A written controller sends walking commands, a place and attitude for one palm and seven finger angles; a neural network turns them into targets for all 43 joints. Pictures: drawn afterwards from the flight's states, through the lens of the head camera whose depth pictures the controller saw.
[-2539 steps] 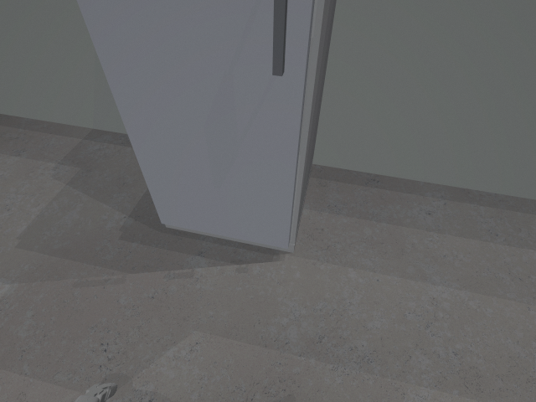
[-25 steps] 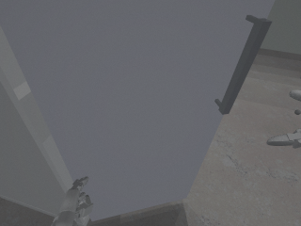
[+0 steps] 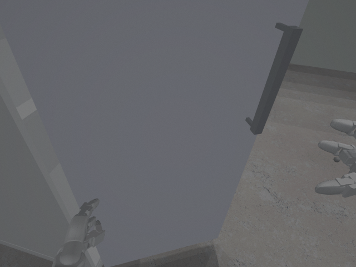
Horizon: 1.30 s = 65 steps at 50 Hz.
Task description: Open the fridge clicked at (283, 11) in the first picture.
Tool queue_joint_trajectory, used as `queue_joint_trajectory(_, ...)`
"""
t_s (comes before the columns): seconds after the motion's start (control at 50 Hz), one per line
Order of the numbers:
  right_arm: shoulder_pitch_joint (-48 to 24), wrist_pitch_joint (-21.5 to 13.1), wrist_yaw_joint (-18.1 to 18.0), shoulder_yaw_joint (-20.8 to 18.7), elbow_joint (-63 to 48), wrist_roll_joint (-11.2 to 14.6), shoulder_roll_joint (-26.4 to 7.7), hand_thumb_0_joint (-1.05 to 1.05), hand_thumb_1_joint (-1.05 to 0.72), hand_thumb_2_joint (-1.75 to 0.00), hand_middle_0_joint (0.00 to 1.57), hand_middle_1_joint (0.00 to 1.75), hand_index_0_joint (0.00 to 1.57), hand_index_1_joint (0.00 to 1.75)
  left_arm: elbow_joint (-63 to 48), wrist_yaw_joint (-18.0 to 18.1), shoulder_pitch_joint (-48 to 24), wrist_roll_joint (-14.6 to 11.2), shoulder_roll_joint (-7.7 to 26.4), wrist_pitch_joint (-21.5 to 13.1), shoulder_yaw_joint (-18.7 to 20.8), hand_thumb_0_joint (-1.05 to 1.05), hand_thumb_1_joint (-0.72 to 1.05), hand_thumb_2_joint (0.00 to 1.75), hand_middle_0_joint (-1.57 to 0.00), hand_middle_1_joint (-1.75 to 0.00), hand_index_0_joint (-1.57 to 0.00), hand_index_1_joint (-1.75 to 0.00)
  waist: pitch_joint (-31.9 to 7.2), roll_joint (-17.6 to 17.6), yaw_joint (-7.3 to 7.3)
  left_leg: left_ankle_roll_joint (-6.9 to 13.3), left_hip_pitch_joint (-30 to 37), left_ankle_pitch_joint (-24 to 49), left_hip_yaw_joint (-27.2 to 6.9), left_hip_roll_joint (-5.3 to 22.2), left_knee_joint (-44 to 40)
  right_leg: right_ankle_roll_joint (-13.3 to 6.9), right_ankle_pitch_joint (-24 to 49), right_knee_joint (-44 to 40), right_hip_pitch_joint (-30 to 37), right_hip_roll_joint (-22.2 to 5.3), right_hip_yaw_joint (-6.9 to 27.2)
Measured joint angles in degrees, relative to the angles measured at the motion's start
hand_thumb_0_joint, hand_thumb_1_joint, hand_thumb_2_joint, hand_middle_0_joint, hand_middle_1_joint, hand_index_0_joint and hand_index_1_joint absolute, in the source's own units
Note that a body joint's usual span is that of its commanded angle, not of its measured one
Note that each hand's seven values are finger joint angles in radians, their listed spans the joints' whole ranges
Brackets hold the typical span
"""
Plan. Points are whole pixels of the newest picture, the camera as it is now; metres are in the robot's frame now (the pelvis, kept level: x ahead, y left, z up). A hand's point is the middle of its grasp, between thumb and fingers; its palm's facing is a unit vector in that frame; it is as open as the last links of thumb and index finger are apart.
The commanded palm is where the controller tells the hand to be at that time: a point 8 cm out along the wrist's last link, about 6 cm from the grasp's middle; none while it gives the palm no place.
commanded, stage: draw the hand back to the body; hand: right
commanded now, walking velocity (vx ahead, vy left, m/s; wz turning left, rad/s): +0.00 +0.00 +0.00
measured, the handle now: (266, 84) +0.46 -0.23 +0.25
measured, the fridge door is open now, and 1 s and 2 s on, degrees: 60 60 60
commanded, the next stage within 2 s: step back with the hand held close in 1.08 s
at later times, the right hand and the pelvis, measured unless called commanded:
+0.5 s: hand (328, 170) +0.23 -0.28 +0.18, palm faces +0.48 +0.81 -0.33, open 10.8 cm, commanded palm +0.18 -0.32 +0.19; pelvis +0.02 -0.02 +0.01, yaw +2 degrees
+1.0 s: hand (321, 187) +0.21 -0.26 +0.17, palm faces +0.49 +0.79 -0.36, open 7.5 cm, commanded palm +0.16 -0.29 +0.18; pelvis +0.02 +0.01 +0.01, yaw +1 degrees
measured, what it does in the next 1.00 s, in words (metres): stands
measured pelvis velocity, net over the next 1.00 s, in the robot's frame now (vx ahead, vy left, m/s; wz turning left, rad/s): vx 0.02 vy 0.01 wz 0.02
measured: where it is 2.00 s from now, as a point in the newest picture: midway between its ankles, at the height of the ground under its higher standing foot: outside the picture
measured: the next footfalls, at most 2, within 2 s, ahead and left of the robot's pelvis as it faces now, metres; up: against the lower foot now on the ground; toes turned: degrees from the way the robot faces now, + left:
none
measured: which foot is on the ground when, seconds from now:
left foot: down 0.00-1.00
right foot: down 0.00-1.00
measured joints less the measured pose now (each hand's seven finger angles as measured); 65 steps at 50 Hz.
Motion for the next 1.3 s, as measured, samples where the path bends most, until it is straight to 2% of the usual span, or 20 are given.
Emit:
queue_joint_trajectory(0.02, 0.0, -0.4, -0.3, 0.8, -0.4, -0.5, 0.5, -0.01, 0.52, -0.22, 0.25, 1.13, 0.25, 1.13, 0.0, 0.3, 0.0, 0.1, -0.1, -0.3, -0.1, 0.01, 0.91, 0.90, -0.20, -0.30, -0.20, -0.30, 0.6, 0.0, -0.17, -0.1, 0.1, 0.1, 0.1, 0.2, 0.0, -0.1, 0.2, -0.1, 0.1, 0.2, 0.1)
queue_joint_trajectory(0.04, 0.6, -2.6, -2.3, 2.2, -1.5, -2.3, 0.7, -0.01, 0.50, -0.22, 0.25, 1.12, 0.25, 1.12, 0.0, 0.0, 0.0, 1.1, -0.4, -1.1, 0.2, 0.01, 0.91, 0.90, -0.20, -0.30, -0.20, -0.30, 1.2, 0.0, -0.13, -0.1, 0.0, 0.3, 0.2, 0.2, -0.2, -0.2, 0.3, 0.0, -0.1, 0.2, 0.2)
queue_joint_trajectory(0.1, 5.0, -13.8, -10.6, 4.5, -4.6, -7.2, 1.5, -0.01, 0.44, -0.25, 0.25, 1.08, 0.25, 1.08, -0.1, -1.8, -0.2, 3.9, -1.6, -3.7, 0.4, 0.01, 0.91, 0.90, -0.20, -0.30, -0.20, -0.30, 2.7, -0.1, 0.91, -0.3, -0.7, 1.1, 0.1, 0.2, -0.9, -0.3, 0.7, -0.3, -1.1, 0.3, 0.0)
queue_joint_trajectory(0.14, 8.4, -19.6, -13.9, 4.8, -6.8, -9.0, 2.1, -0.01, 0.38, -0.28, 0.25, 1.05, 0.25, 1.05, -0.1, -2.6, 0.6, 4.8, -2.8, -4.6, 0.4, 0.01, 0.91, 0.90, -0.20, -0.30, -0.20, -0.30, 3.2, 0.6, 1.29, -0.5, -1.1, 1.6, -0.3, 0.4, -1.5, -0.6, 1.3, -1.5, -1.0, 0.5, -0.3)
queue_joint_trajectory(0.22, 13.9, -27.7, -17.1, 5.4, -9.8, -11.5, 3.5, -0.01, 0.26, -0.34, 0.24, 0.98, 0.25, 0.98, 1.0, -3.8, 4.0, 5.8, -4.4, -5.1, 0.4, 0.01, 0.91, 0.90, -0.20, -0.30, -0.20, -0.30, 3.2, 1.6, 0.93, -0.8, -0.2, 1.9, -1.1, 0.8, -3.0, -0.9, 2.0, -4.0, 0.5, 0.9, -1.1)
queue_joint_trajectory(0.3, 17.1, -31.7, -18.1, 6.0, -9.7, -12.9, 4.7, -0.01, 0.13, -0.40, 0.24, 0.90, 0.24, 0.90, 2.6, -4.2, 6.4, 6.0, -4.7, -4.5, 0.7, 0.01, 0.90, 0.90, -0.20, -0.30, -0.20, -0.30, 3.1, 1.1, 0.98, -1.2, 1.6, 1.9, -1.5, 1.1, -4.4, -1.2, 1.9, -5.6, 2.5, 1.3, -1.3)
queue_joint_trajectory(0.54, 24.8, -35.0, -17.1, 7.1, -9.5, -14.2, 4.4, 0.00, -0.30, -0.61, 0.23, 0.65, 0.23, 0.65, 2.0, -4.8, 6.5, 6.4, -3.7, -3.0, 3.4, 0.01, 0.91, 0.90, -0.20, -0.30, -0.20, -0.30, 3.2, 0.7, 2.35, -1.2, 3.1, 1.8, -2.3, 0.8, -6.3, -1.0, 1.6, -7.4, 4.2, 1.1, -2.0)
queue_joint_trajectory(0.68, 28.5, -35.4, -16.9, 7.6, -10.3, -14.5, 4.5, 0.00, -0.55, -0.73, 0.22, 0.50, 0.22, 0.50, 0.4, -4.7, 5.3, 6.3, -2.6, -2.7, 4.4, 0.01, 0.91, 0.90, -0.20, -0.30, -0.20, -0.30, 2.9, 0.3, 1.94, -0.8, 3.5, 1.6, -1.9, 0.3, -6.4, -0.5, 1.3, -7.0, 4.2, 0.6, -1.6)
queue_joint_trajectory(0.82, 29.6, -35.5, -17.0, 8.0, -9.7, -14.5, 4.8, 0.01, -0.77, -0.84, 0.22, 0.37, 0.22, 0.37, -0.2, -4.1, 4.5, 6.3, -2.9, -2.2, 4.4, 0.01, 0.91, 0.90, -0.20, -0.30, -0.20, -0.30, 3.0, 0.2, 1.16, -0.1, 3.7, 1.6, -1.2, -0.3, -6.5, 0.0, 1.2, -6.4, 4.0, 0.1, -0.9)
queue_joint_trajectory(0.92, 28.4, -35.5, -17.5, 8.1, -9.1, -14.6, 5.2, 0.01, -0.85, -0.88, 0.21, 0.33, 0.21, 0.33, 0.2, -3.8, 4.2, 6.4, -3.4, -2.3, 4.0, 0.01, 0.91, 0.90, -0.20, -0.30, -0.20, -0.30, 3.4, 0.0, 0.89, 0.3, 4.0, 1.7, -0.9, -0.7, -6.6, 0.4, 1.2, -6.2, 4.1, -0.3, -0.5)
queue_joint_trajectory(1.22, 28.8, -36.6, -17.1, 8.2, -8.3, -14.6, 4.9, 0.01, -0.89, -0.90, 0.21, 0.30, 0.21, 0.30, 1.2, -3.5, 5.5, 6.4, -3.5, -2.3, 4.1, 0.01, 0.91, 0.90, -0.20, -0.30, -0.20, -0.30, 4.0, -0.6, 1.87, 0.7, 3.8, 2.1, -1.3, -1.1, -6.6, 0.8, 1.5, -6.3, 4.1, -0.8, -0.9)
queue_joint_trajectory(1.3, 27.7, -37.9, -17.1, 7.7, -7.2, -15.5, 5.0, 0.01, -0.89, -0.90, 0.21, 0.30, 0.21, 0.30, -0.7, -3.8, 5.6, 5.5, -2.6, -0.7, 3.8, 0.01, 0.91, 0.90, -0.20, -0.30, -0.20, -0.30, 2.7, -1.0, 2.93, 0.5, -0.2, 2.3, -0.5, -1.4, -5.6, 0.6, 0.9, -3.3, -1.0, -1.1, -0.2)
